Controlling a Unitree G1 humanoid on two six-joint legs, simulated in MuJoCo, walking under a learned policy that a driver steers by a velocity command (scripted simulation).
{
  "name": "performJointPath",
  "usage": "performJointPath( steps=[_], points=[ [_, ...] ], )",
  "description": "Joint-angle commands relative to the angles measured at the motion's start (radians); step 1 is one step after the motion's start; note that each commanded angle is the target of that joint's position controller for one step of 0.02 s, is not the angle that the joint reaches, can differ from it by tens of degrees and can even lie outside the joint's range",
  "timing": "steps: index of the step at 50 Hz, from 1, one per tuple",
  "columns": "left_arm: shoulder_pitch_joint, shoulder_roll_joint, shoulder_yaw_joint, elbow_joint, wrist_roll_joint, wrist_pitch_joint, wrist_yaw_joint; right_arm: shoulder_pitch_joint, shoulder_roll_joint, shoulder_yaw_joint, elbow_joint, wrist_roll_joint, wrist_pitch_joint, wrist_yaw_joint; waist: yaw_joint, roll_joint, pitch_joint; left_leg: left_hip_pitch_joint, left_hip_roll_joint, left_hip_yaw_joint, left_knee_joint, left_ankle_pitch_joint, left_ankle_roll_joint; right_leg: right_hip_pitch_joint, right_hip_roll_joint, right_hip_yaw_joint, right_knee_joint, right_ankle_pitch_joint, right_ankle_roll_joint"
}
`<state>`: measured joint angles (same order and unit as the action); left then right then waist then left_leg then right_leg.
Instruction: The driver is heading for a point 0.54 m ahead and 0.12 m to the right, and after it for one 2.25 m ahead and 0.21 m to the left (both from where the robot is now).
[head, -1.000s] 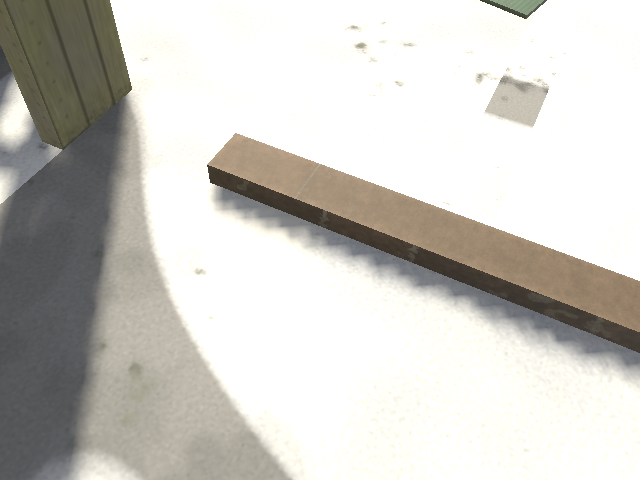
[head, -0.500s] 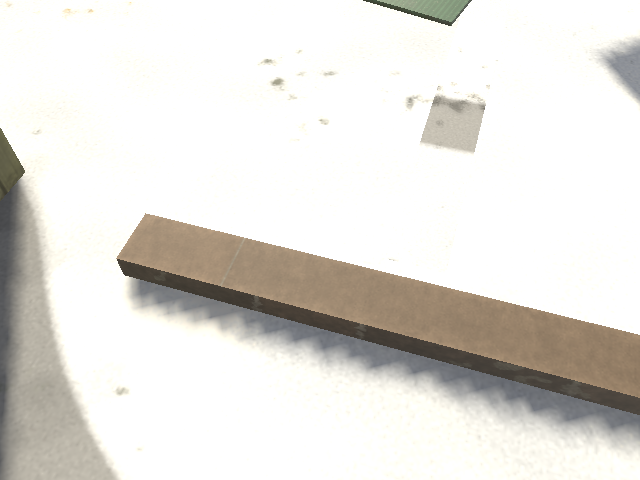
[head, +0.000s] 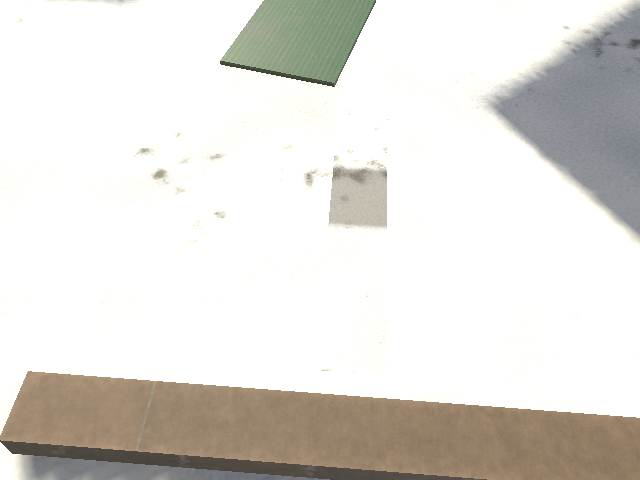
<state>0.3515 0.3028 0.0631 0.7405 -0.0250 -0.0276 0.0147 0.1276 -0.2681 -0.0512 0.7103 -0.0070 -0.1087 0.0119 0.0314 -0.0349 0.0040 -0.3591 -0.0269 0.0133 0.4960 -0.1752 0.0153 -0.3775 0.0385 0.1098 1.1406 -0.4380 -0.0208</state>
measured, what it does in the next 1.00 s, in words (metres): walks ahead: right foot, then left foot 0.04 m higher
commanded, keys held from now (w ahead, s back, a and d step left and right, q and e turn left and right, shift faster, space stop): w+e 0.54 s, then w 0.04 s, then w+q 0.42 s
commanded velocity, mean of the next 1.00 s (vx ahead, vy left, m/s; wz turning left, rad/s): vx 0.50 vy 0.00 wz -0.30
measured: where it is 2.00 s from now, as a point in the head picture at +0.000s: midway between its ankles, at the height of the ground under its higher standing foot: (407, 248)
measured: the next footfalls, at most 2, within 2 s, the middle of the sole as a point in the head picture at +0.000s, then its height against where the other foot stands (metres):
right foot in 0.40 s outside the picture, level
left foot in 0.88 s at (375, 369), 0.04 m higher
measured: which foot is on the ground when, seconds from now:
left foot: down 0.00-0.40, up 0.42-0.86, down 0.88-1.00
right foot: up 0.00-0.38, down 0.40-1.00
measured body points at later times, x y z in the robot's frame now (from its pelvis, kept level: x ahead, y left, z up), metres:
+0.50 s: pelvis +0.25 -0.08 -0.01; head +0.28 -0.10 +0.44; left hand +0.49 +0.13 -0.09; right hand +0.26 -0.38 -0.13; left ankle +0.16 +0.10 -0.62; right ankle +0.29 -0.16 -0.73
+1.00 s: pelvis +0.56 -0.13 +0.01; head +0.61 -0.15 +0.46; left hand +0.64 +0.13 -0.12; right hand +0.70 -0.41 -0.08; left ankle +0.70 -0.07 -0.69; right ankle +0.31 -0.17 -0.69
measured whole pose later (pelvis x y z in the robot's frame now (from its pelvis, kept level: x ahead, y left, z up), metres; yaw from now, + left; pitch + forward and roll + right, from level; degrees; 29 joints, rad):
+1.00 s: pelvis +0.56 -0.13 +0.01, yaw -15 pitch +2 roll +5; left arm 0.37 0.27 0.04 0.81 0.00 -0.04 0.02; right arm 0.04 -0.23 -0.05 0.67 0.03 -0.08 0.07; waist 0.03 -0.09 0.09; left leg -0.55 -0.10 0.12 0.64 0.29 0.04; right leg 0.05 -0.09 -0.02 0.61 -0.24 -0.01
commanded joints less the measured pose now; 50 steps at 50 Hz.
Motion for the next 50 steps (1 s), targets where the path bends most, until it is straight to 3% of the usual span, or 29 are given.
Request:
performJointPath(
  steps=[1,3,6,11,15,18,19,20,21,22,23,24,25,26,27,31,32,34,35,36,37,38,41,42,44,46,48,49,50],
  points=[
    [-0.062,0.105,0.034,-0.11,0.002,-0.009,-0.007,0.082,-0.101,-0.028,-0.019,-0.01,0.002,-0.009,-0.058,0.139,-0.012,0.292,0.293,-0.31,-0.261,0.007,0.146,-0.332,-0.137,0.019,0.057,0.106,0.016],
    [-0.067,0.064,0.027,-0.121,-0.004,0.001,-0.013,0.084,-0.106,-0.033,-0.004,-0.004,-0.005,-0.01,-0.049,0.153,-0.001,0.252,0.281,-0.22,-0.305,0.077,0.162,-0.319,-0.149,-0.009,0.023,0.133,0.024],
    [-0.118,0.044,0.02,-0.151,0.004,0.007,-0.018,0.095,-0.143,-0.047,0.02,0.0,-0.008,-0.012,-0.05,0.118,0.013,0.265,0.297,-0.13,-0.335,0.185,0.186,-0.366,-0.162,-0.013,-0.077,0.215,0.04],
    [-0.251,0.021,0.007,-0.184,0.003,-0.005,-0.047,0.114,-0.178,-0.053,0.048,0.006,0.008,-0.018,-0.092,0.093,0.039,0.298,0.271,0.043,-0.336,0.264,0.148,-0.312,-0.143,-0.077,-0.34,0.444,0.025],
    [-0.326,0.028,0.006,-0.22,0.003,0.005,-0.065,0.15,-0.21,-0.062,0.067,0.028,0.03,-0.016,-0.104,0.105,0.061,0.378,0.298,0.11,-0.29,0.359,0.12,-0.261,-0.113,-0.139,-0.437,0.381,-0.012],
    [-0.227,0.089,0.04,-0.219,0.017,0.023,-0.065,0.144,-0.259,-0.078,0.063,0.051,0.047,-0.021,-0.019,0.142,-0.013,0.423,0.3,0.168,-0.051,0.83,0.086,-0.069,-0.019,-0.216,-0.486,0.216,-0.077],
    [-0.053,0.126,0.066,-0.172,0.016,0.03,-0.058,0.12,-0.249,-0.073,0.057,0.057,0.053,-0.022,0.082,0.123,-0.102,0.362,0.275,0.194,0.156,0.883,0.061,0.158,0.023,-0.231,-0.561,0.292,-0.114],
    [0.111,0.189,0.097,-0.125,0.007,0.037,-0.04,0.128,-0.207,-0.057,0.046,0.042,0.047,-0.022,0.154,0.048,-0.176,0.133,0.229,0.196,0.432,0.628,0.014,0.457,-0.012,-0.12,-0.608,0.359,-0.158],
    [0.086,0.316,0.105,-0.13,0.0,0.03,-0.026,0.219,-0.047,-0.007,-0.004,-0.022,0.026,-0.009,0.016,-0.26,-0.211,-0.306,0.046,0.138,0.814,-0.391,-0.047,0.743,-0.28,0.395,-0.636,0.384,-0.303],
    [0.113,0.265,0.089,-0.17,0.009,0.01,-0.037,0.174,-0.118,-0.007,-0.021,0.014,-0.009,0.003,0.086,-0.162,-0.41,-0.432,0.009,-0.104,0.968,-0.435,-0.047,0.811,-0.403,0.743,-0.818,0.122,-0.421],
    [0.092,0.2,0.073,-0.146,0.014,-0.004,-0.043,0.073,-0.171,-0.023,-0.039,0.054,-0.024,0.007,0.103,-0.065,-0.252,-0.522,0.055,-0.109,0.962,-0.325,-0.033,0.717,-0.364,0.627,-0.857,0.07,-0.364],
    [0.047,0.16,0.06,-0.137,0.011,-0.01,-0.042,0.05,-0.157,-0.016,-0.049,0.047,-0.033,0.002,0.063,-0.014,-0.137,-0.517,0.094,-0.091,0.884,-0.241,-0.021,0.573,-0.319,0.504,-0.858,0.088,-0.323],
    [-0.027,0.129,0.046,-0.152,0.018,-0.011,-0.039,0.04,-0.147,-0.014,-0.042,0.019,-0.033,-0.005,0.02,0.023,-0.075,-0.453,0.123,-0.087,0.82,-0.185,-0.028,0.428,-0.277,0.417,-0.863,0.188,-0.292],
    [-0.075,0.111,0.037,-0.168,0.033,-0.012,-0.035,0.061,-0.157,-0.023,-0.038,0.005,-0.024,-0.006,-0.02,0.002,-0.045,-0.383,0.139,-0.092,0.787,-0.146,-0.037,0.319,-0.245,0.354,-0.879,0.302,-0.283],
    [-0.096,0.107,0.034,-0.177,0.038,-0.012,-0.03,0.079,-0.159,-0.027,-0.038,0.002,-0.012,-0.003,-0.044,-0.015,-0.035,-0.342,0.142,-0.088,0.772,-0.125,-0.048,0.254,-0.227,0.323,-0.9,0.358,-0.283],
    [-0.009,0.081,0.018,-0.104,0.031,-0.005,-0.008,0.12,-0.065,-0.001,-0.019,0.008,0.034,0.001,-0.05,-0.041,-0.008,-0.491,0.142,-0.029,0.981,-0.141,-0.09,0.209,-0.229,0.209,-0.905,0.476,-0.285],
    [-0.017,0.079,0.014,-0.101,0.021,-0.001,-0.006,0.072,-0.071,0.004,-0.05,0.007,0.038,0.001,-0.051,-0.004,0.024,-0.536,0.169,-0.036,0.867,-0.08,-0.085,0.184,-0.203,0.16,-0.914,0.416,-0.254],
    [-0.003,0.088,0.012,-0.081,0.025,0.009,0.006,-0.074,-0.019,0.034,-0.106,-0.011,0.034,-0.001,-0.009,-0.006,0.063,-0.457,0.156,0.034,0.622,0.014,-0.076,0.085,-0.142,0.051,-0.967,0.429,-0.215],
    [0.04,0.093,0.015,-0.066,0.03,0.005,0.006,-0.141,0.01,0.042,-0.121,-0.016,0.028,0.001,0.03,-0.028,0.051,-0.409,0.141,0.052,0.563,0.064,-0.066,0.098,-0.155,0.055,-0.994,0.452,-0.214],
    [0.076,0.113,0.018,-0.048,0.053,-0.01,0.0,-0.097,-0.012,0.031,-0.094,-0.008,0.02,0.006,0.028,-0.045,-0.001,-0.373,0.133,0.054,0.652,0.139,-0.048,0.16,-0.208,0.065,-0.993,0.586,-0.231],
    [0.074,0.122,0.018,-0.035,0.055,-0.016,-0.006,-0.061,-0.036,0.023,-0.085,0.007,0.017,0.01,0.014,-0.046,-0.007,-0.432,0.139,0.041,0.658,0.114,-0.033,0.252,-0.232,0.045,-0.973,0.659,-0.232],
    [0.059,0.098,0.011,-0.039,0.044,-0.021,-0.008,-0.085,-0.08,0.01,-0.086,0.026,0.014,0.015,0.02,-0.014,0.019,-0.476,0.142,0.027,0.536,0.162,-0.022,0.317,-0.208,0.007,-0.953,0.625,-0.212],
    [0.122,0.083,0.007,0.013,0.034,-0.017,-0.004,-0.174,-0.058,0.012,-0.132,0.036,0.0,0.042,0.057,-0.057,0.045,-0.557,0.128,0.021,0.384,0.191,0.017,0.509,-0.273,-0.004,-0.914,0.711,-0.177],
    [0.099,0.084,0.006,0.007,0.034,-0.013,-0.001,-0.19,-0.058,0.012,-0.144,0.047,0.003,0.054,0.053,-0.039,0.064,-0.471,0.112,0.039,0.234,0.219,0.025,0.464,-0.242,-0.046,-0.935,0.679,-0.155],
    [0.092,0.138,0.02,0.013,0.032,-0.014,0.001,-0.173,-0.063,0.001,-0.147,0.044,0.017,0.061,0.038,-0.084,0.053,-0.28,0.046,0.062,0.116,0.237,0.028,0.466,-0.265,-0.049,-0.934,0.828,-0.135],
    [0.156,0.087,0.009,0.023,0.034,-0.011,-0.002,-0.184,-0.08,-0.021,-0.14,0.029,0.018,0.057,0.06,-0.02,0.022,-0.244,-0.082,0.148,0.106,0.031,0.041,0.522,-0.186,-0.128,-0.759,1.244,-0.087],
    [0.159,0.127,0.013,0.036,0.03,-0.021,0.008,-0.034,-0.07,-0.039,-0.118,0.039,0.015,0.063,-0.035,-0.081,-0.089,0.035,-0.112,0.137,0.023,0.091,0.068,0.444,-0.177,-0.146,-0.495,1.352,-0.033],
    [0.076,0.169,0.024,0.026,0.024,-0.035,0.014,0.128,-0.092,-0.059,-0.065,0.041,0.023,0.063,-0.14,-0.083,-0.154,0.291,-0.089,0.097,-0.093,0.272,0.093,0.321,-0.162,-0.176,-0.306,1.297,-0.004],
    [-0.103,0.165,0.03,-0.022,0.03,-0.058,0.019,0.341,-0.097,-0.066,0.003,0.022,0.026,0.056,-0.285,0.081,-0.173,0.622,-0.008,-0.059,-0.199,0.432,0.175,-0.02,-0.034,-0.173,0.107,0.769,0.066]
  ],
)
